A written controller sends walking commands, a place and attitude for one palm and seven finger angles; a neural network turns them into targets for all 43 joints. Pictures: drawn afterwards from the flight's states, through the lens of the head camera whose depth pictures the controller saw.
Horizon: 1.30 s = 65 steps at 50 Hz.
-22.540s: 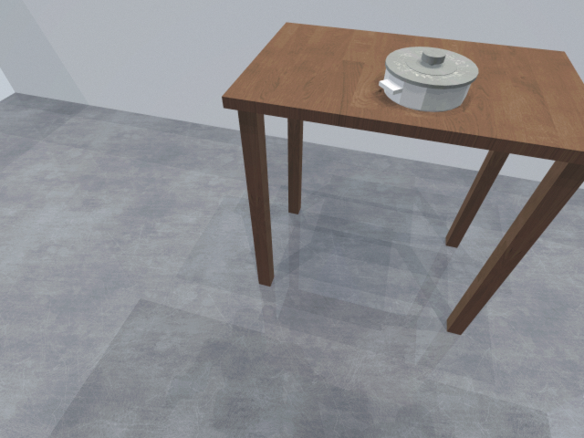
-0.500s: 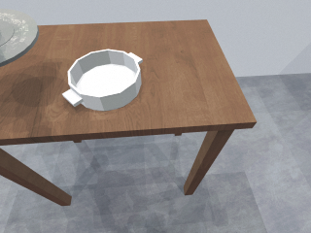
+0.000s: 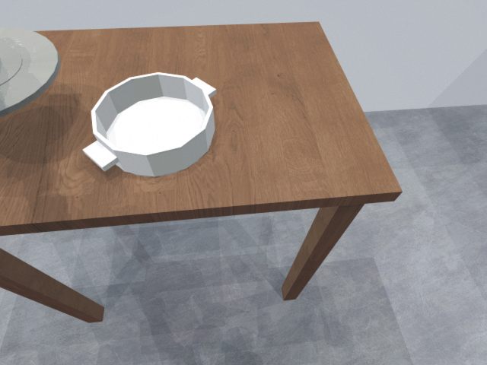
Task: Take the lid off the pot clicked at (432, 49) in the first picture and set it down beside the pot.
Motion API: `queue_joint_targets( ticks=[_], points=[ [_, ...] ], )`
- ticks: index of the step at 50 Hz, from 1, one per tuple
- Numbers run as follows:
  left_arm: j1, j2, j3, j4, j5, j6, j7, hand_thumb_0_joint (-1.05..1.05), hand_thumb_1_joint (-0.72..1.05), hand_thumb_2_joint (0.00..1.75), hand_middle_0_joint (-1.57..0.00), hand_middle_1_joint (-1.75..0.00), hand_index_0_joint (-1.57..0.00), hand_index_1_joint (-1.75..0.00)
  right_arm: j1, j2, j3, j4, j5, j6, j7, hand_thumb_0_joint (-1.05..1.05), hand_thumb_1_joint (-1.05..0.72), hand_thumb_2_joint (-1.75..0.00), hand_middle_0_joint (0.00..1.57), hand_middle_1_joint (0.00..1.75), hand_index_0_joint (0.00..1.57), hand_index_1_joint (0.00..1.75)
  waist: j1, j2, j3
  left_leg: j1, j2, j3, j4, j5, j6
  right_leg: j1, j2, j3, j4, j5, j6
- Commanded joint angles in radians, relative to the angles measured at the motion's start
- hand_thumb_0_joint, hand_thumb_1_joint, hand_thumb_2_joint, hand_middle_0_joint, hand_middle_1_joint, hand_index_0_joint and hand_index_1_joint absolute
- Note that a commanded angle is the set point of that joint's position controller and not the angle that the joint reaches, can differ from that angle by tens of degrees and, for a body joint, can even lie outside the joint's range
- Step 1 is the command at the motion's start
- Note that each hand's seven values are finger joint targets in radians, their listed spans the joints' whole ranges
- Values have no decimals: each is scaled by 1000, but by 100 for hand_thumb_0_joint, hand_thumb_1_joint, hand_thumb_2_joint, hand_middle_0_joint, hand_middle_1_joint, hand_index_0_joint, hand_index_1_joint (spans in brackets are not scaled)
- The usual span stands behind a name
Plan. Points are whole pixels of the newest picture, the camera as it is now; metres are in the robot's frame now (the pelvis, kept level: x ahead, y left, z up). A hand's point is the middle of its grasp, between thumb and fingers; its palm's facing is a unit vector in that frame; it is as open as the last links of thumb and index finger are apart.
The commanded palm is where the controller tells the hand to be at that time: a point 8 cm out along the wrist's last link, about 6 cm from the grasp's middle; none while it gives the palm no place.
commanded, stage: lower the lid onto the table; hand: left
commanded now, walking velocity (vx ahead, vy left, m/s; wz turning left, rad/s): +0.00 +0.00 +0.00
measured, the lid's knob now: out of the picture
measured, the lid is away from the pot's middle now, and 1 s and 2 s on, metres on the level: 0.22 0.23 0.23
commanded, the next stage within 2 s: open the fingers wide in 1.86 s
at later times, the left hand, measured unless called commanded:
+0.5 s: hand out of the picture +0.46 +0.33 +0.22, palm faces -0.34 -0.22 -0.91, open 8.4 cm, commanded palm +0.48 +0.33 +0.29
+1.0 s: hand out of the picture +0.46 +0.34 +0.18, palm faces -0.40 -0.23 -0.89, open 8.4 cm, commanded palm +0.50 +0.34 +0.25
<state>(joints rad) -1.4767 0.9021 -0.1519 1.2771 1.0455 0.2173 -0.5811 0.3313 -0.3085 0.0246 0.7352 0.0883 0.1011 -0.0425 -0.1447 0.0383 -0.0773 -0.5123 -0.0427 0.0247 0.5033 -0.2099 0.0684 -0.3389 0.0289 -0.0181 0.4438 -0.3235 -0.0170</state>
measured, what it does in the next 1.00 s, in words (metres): stands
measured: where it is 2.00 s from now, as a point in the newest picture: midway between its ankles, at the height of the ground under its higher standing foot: outside the picture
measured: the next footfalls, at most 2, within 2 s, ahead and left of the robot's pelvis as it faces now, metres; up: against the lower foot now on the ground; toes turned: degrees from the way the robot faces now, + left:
none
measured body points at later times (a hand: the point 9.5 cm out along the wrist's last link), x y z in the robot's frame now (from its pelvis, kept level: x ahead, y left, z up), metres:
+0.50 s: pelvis -0.01 +0.00 +0.00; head +0.05 +0.00 +0.44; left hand +0.47 +0.34 +0.27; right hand +0.00 -0.28 -0.13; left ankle +0.01 +0.08 -0.73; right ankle -0.08 -0.11 -0.73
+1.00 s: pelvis -0.01 +0.01 -0.01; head +0.06 +0.02 +0.44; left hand +0.48 +0.35 +0.23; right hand -0.02 -0.27 -0.13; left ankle +0.01 +0.08 -0.73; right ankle -0.08 -0.11 -0.73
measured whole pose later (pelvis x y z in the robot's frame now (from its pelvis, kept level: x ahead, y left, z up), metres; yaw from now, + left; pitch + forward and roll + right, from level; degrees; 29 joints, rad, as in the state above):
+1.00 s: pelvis -0.01 +0.01 -0.01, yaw -1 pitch +13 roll -2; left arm -1.37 0.91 -0.14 1.35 1.02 0.09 -0.54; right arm 0.35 -0.31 0.03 0.74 0.10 0.11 -0.07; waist -0.16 0.03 -0.08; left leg -0.59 -0.03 0.03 0.60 -0.24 0.08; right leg -0.41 0.04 -0.01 0.53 -0.34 -0.01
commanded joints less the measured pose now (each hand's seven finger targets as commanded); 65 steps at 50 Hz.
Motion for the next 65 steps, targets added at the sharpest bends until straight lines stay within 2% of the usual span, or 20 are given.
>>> queue_joint_targets(
  ticks=[1, 5, 11, 13, 19, 23, 24, 28, 29, 33, 34, 37, 39, 43, 44, 47, 50, 53, 54, 65],
  points=[
    [-517, 251, 50, -233, 22, -16, 67, 0, 68, 95, -89, -115, -68, -106, 85, -173, -61, -72, -5, -12, -6, 0, -90, -90, 20, 30, 20, 30, 7, 123, -480, 547, 27, -70, 80, 619, 9, -86, 41, -2, -14, 386, 0],
    [-448, 218, 23, -161, 14, -19, 67, 0, 68, 95, -89, -115, -68, -106, 76, -172, -56, -80, 1, 2, -4, 0, -90, -90, 20, 30, 20, 30, 5, 88, -397, 476, 22, -60, 79, 546, 12, -98, 40, -7, -10, 370, 0],
    [-541, 317, 83, -260, 18, -42, 77, 0, 68, 95, -89, -115, -68, -106, 70, -175, -57, -89, 0, 5, -18, 0, -90, -90, 20, 30, 20, 30, 5, 101, -488, 492, 17, -53, 77, 488, 26, -44, 36, 10, -8, 383, 2],
    [-521, 246, 39, -285, -8, -55, 68, 0, 68, 95, -89, -115, -68, -106, 73, -166, -54, -96, 10, -3, -20, 0, -90, -90, 20, 30, 20, 30, 6, 145, -491, 529, 26, -57, 87, 595, 18, -68, 35, -2, 0, 413, -4],
    [-416, 270, 61, -166, 2, -61, 77, 0, 68, 95, -89, -115, -68, -106, 69, -179, -51, -84, 5, 6, -19, 0, -90, -90, 20, 30, 20, 30, 8, 102, -395, 445, 22, -54, 77, 433, 17, -93, 40, -1, -3, 329, -2],
    [-458, 171, -9, -235, -29, -68, 71, 0, 68, 95, -89, -115, -68, -106, 69, -175, -53, -84, 13, 4, -22, 0, -90, -90, 20, 30, 20, 30, 1, 134, -402, 484, 32, -59, 66, 437, 18, -120, 35, -12, -7, 316, -11],
    [-496, 237, 39, -257, -12, -66, 80, 0, 68, 95, -89, -115, -68, -106, 73, -182, -60, -79, 5, 8, -20, 0, -90, -90, 20, 30, 20, 30, 1, 144, -449, 508, 33, -70, 73, 426, 17, -125, 39, -1, -8, 296, -4],
    [-441, 208, 26, -237, -27, -85, 75, 0, 68, 95, -89, -115, -68, -106, 86, -173, -56, -80, 11, -9, -31, 0, -90, -90, 20, 30, 20, 30, -1, 121, -432, 499, 26, -63, 78, 448, 22, -120, 41, -10, -5, 317, -9],
    [-438, 264, 65, -201, -13, -83, 83, 0, 68, 95, -89, -115, -68, -106, 88, -184, -59, -67, 5, -3, -30, 0, -90, -90, 20, 30, 20, 30, -5, 82, -431, 472, 25, -64, 79, 382, 23, -117, 43, -2, -6, 295, 0],
    [-429, 172, -6, -193, -34, -89, 79, 0, 68, 95, -89, -115, -68, -106, 86, -180, -54, -67, 12, -7, -31, 0, -90, -90, 20, 30, 20, 30, -3, 133, -377, 459, 25, -62, 64, 356, 18, -154, 41, -16, -2, 269, -15],
    [-456, 248, 46, -199, -16, -90, 89, 0, 68, 95, -89, -115, -68, -106, 84, -188, -56, -59, 4, -1, -29, 0, -90, -90, 20, 30, 20, 30, -1, 136, -407, 463, 27, -67, 72, 335, 17, -148, 43, -6, -1, 258, -8],
    [-427, 260, 43, -142, -10, -98, 94, 0, 68, 95, -89, -115, -68, -106, 85, -182, -49, -64, 5, -2, -37, 0, -90, -90, 20, 30, 20, 30, -8, 90, -360, 382, 14, -51, 69, 253, 24, -120, 41, -3, 0, 263, -9],
    [-455, 303, 75, -207, -9, -112, 96, 0, 68, 95, -89, -115, -68, -106, 86, -190, -52, -66, 5, 0, -38, 0, -90, -90, 20, 30, 20, 30, 2, 138, -437, 436, 26, -56, 80, 336, 18, -117, 41, 1, 12, 287, -7],
    [-419, 208, 21, -204, -32, -126, 88, 0, 68, 95, -89, -115, -68, -106, 101, -180, -54, -71, 13, -11, -41, 0, -90, -90, 20, 30, 20, 30, 0, 156, -427, 491, 36, -72, 92, 431, 14, -177, 49, -18, 20, 280, -12],
    [-428, 284, 79, -188, -12, -124, 98, 0, 68, 95, -89, -115, -68, -106, 105, -192, -59, -64, 5, -2, -38, 0, -90, -90, 20, 30, 20, 30, -1, 140, -437, 483, 39, -81, 98, 395, 12, -186, 51, -9, 18, 255, -5],
    [-403, 225, 25, -118, -17, -117, 96, 0, 68, 95, -89, -115, -68, -106, 119, -190, -58, -53, 6, -4, -41, 0, -90, -90, 20, 30, 20, 30, -20, 91, -364, 409, 28, -67, 86, 269, 19, -197, 49, -13, 11, 228, -5],
    [-463, 219, 24, -185, -13, -132, 103, 0, 68, 95, -89, -115, -68, -106, 125, -190, -63, -54, 4, -4, -41, 0, -90, -90, 20, 30, 20, 30, -16, 181, -442, 506, 41, -93, 107, 406, 5, -244, 54, -16, 29, 240, -11],
    [-435, 191, 15, -202, -36, -142, 96, 0, 68, 95, -89, -115, -68, -106, 137, -186, -60, -50, 8, -15, -47, 0, -90, -90, 20, 30, 20, 30, -11, 165, -447, 533, 51, -99, 110, 456, -2, -261, 58, -28, 34, 235, -13],
    [-474, 246, 56, -206, -16, -142, 105, 0, 68, 95, -89, -115, -68, -106, 139, -195, -67, -44, -1, -11, -45, 0, -90, -90, 20, 30, 20, 30, -13, 173, -476, 538, 52, -104, 115, 423, 0, -266, 59, -15, 31, 216, -6],
    [-366, 279, 84, -109, 0, -168, 116, 0, 68, 95, -89, -115, -68, -106, 159, -190, -62, -55, 2, 0, -46, 0, -90, -90, 20, 30, 20, 30, -10, 160, -427, 455, 40, -87, 158, 452, -5, -279, 68, -20, 64, 246, -8]
  ],
)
